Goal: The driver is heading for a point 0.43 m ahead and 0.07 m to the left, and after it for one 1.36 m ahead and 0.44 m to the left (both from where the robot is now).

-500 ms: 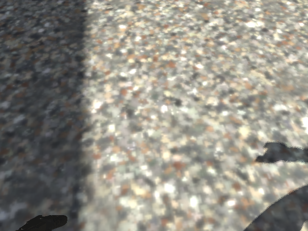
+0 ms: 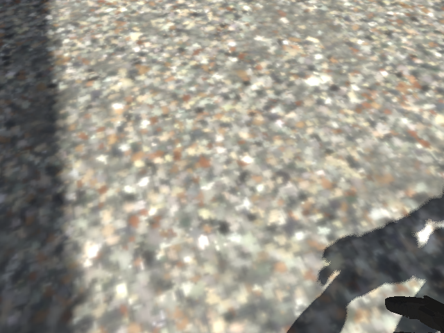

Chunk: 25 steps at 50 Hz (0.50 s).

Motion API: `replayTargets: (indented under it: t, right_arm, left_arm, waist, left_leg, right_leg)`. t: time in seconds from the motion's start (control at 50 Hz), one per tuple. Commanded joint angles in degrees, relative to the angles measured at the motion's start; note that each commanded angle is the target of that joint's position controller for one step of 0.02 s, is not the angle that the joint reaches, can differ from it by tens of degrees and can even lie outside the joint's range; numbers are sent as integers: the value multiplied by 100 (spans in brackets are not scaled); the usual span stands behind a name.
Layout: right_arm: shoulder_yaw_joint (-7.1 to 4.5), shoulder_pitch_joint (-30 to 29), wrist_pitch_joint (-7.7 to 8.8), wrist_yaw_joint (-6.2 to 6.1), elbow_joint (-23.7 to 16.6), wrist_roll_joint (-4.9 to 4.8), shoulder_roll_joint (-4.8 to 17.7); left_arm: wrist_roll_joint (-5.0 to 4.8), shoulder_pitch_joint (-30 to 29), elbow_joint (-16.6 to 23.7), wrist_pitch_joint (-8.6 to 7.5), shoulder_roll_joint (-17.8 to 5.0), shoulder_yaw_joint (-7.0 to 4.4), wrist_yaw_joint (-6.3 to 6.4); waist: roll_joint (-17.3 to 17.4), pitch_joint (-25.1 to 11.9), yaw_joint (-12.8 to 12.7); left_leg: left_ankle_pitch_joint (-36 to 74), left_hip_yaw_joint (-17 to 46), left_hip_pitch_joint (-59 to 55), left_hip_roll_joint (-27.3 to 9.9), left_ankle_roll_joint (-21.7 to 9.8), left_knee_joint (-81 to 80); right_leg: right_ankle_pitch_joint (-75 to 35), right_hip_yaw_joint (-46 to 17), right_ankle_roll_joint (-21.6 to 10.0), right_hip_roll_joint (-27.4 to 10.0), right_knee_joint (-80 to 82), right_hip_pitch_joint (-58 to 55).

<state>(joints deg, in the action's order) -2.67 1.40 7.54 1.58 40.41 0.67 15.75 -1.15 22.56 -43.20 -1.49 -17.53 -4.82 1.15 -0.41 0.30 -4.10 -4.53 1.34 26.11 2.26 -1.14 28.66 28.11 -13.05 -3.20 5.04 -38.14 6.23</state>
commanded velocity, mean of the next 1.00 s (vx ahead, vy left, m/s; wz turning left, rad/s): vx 0.31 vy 0.00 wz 0.13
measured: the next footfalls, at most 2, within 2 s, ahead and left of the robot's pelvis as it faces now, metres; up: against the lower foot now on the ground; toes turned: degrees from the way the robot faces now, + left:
right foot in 0.46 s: +0.38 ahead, -0.16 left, +0.00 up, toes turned -4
left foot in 0.94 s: +0.43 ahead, +0.09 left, +0.00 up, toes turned +14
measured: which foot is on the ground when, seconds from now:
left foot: down 0.00-0.46, up 0.48-0.92, down 0.94-1.00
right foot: up 0.00-0.44, down 0.46-0.96, up 0.98-1.00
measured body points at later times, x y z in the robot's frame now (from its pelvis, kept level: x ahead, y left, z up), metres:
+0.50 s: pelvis +0.25 -0.04 +0.00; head +0.29 -0.06 +0.45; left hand +0.51 +0.17 -0.05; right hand +0.23 -0.33 -0.13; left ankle +0.11 +0.12 -0.69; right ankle +0.35 -0.15 -0.72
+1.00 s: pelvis +0.37 -0.03 +0.01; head +0.41 +0.00 +0.45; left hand +0.44 +0.28 -0.11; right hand +0.60 -0.27 -0.07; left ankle +0.39 +0.07 -0.72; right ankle +0.34 -0.16 -0.69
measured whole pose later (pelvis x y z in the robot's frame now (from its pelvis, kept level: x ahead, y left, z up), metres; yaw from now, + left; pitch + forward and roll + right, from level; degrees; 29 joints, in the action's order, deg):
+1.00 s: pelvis +0.37 -0.03 +0.01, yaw +13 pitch +2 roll -1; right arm -4.5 7.6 -2.6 0.7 36.7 0.2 17.5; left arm 0.4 7.1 -46.0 -0.1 -17.9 -4.5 0.8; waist -0.7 3.8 -0.5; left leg -13.3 -1.6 21.8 -0.5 -2.6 33.1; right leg 28.5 9.1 2.4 -4.6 -46.6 18.2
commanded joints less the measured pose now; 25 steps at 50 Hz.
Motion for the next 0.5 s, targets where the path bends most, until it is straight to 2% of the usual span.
replayTargets:
  t: [0.02,0.04,0.06,0.08,0.1,0.14,0.2,0.24,0.28,0.34,0.4,0.42,0.44,0.46,0.48,0.5]
  right_arm:
    - [-419,2003,-13,18,179,-98,1162]
    - [-320,1732,-46,3,121,-133,803]
    - [-270,1445,-92,-7,67,-65,711]
    - [-232,1269,-120,-13,99,-30,614]
    - [-186,1198,-114,-30,113,19,534]
    - [-174,1228,-94,-34,187,-27,514]
    - [-248,1355,-89,-65,304,-113,820]
    - [-271,1422,-130,-84,356,-138,939]
    - [-273,1557,-174,-89,426,-176,1008]
    - [-272,1900,-242,-83,588,-223,1068]
    - [-295,1979,-336,-107,692,-250,1172]
    - [-284,1910,-380,-124,703,-250,1173]
    - [-239,1926,-407,-140,703,-237,1078]
    - [-129,1888,-387,-155,564,-121,835]
    - [83,2460,-310,-155,439,-20,224]
    - [-13,2582,-277,-168,613,-125,613]
  left_arm:
    - [-126,703,392,-171,-405,62,3]
    - [-115,50,433,-169,-735,-23,-6]
    - [-46,-395,532,-172,-716,-15,2]
    - [37,-707,628,-203,-645,-17,-12]
    - [50,-732,653,-215,-558,-18,-46]
    - [27,-618,625,-206,-330,35,-92]
    - [95,-1045,786,-221,-112,148,-121]
    - [90,-1385,849,-262,-39,203,-161]
    - [60,-1720,900,-294,-41,221,-202]
    - [7,-2159,1033,-316,-130,203,-260]
    - [-2,-2231,1109,-340,-281,149,-312]
    - [44,-1943,1037,-358,-378,86,-301]
    - [120,-1292,842,-370,-594,-37,-266]
    - [249,-498,721,-378,-949,-144,-211]
    - [374,-114,713,-303,-1428,-223,-157]
    - [286,55,653,-239,-1048,-145,-168]
  waist:
    - [1475,-1656,749]
    - [869,-861,891]
    - [450,-458,825]
    - [345,-100,736]
    - [453,-45,584]
    - [632,-88,457]
    - [535,12,523]
    - [489,43,631]
    - [492,90,750]
    - [517,166,884]
    - [582,192,740]
    - [550,82,506]
    - [439,-344,172]
    - [151,-1104,-164]
    - [-1294,-1933,-44]
    - [-1277,-2381,-165]
  left_leg:
    - [-2417,4490,-4582,-2523,-1537,-1132]
    - [-2457,3669,-3912,-2274,-1297,-1220]
    - [-1882,2949,-3242,-2034,-1150,-1275]
    - [-1221,2466,-2655,-1827,-1138,-1402]
    - [-758,2097,-2305,-1657,-1088,-1516]
    - [-223,1679,-2032,-1505,-1137,-1713]
    - [289,1234,-1864,-1541,-1269,-1985]
    - [411,868,-1794,-1427,-1178,-2058]
    - [484,575,-1735,-1322,-1064,-2045]
    - [470,540,-1992,-1462,-971,-1925]
    - [774,588,-2368,-1682,-824,-1624]
    - [1592,513,-2331,-1559,-693,-1155]
    - [2423,317,-2199,-1249,-508,-280]
    - [1628,123,-1413,-911,-222,1018]
    - [-1628,-226,632,-108,256,3149]
    - [-3224,525,885,-40,334,4095]
  right_leg:
    - [495,107,176,-158,-3434,3604]
    - [-1,115,190,-362,-3656,3854]
    - [-379,347,195,-552,-3571,3743]
    - [-645,415,193,-696,-3234,3676]
    - [-825,461,172,-864,-2952,3410]
    - [-882,672,202,-974,-2469,3129]
    - [-1322,908,304,-1095,-1495,3155]
    - [-1987,1022,320,-1075,-732,2959]
    - [-2538,1153,339,-958,-87,2649]
    - [-2763,1218,295,-836,414,2470]
    - [-2373,1259,82,-746,784,2212]
    - [-2421,1323,-15,-623,1075,1634]
    - [-2675,1401,-153,-506,1306,625]
    - [-3853,790,-429,-1228,1036,-868]
    - [-5047,-1229,-1299,-2858,1004,-2797]
    - [-5411,-1882,-1566,-3092,1276,-2542]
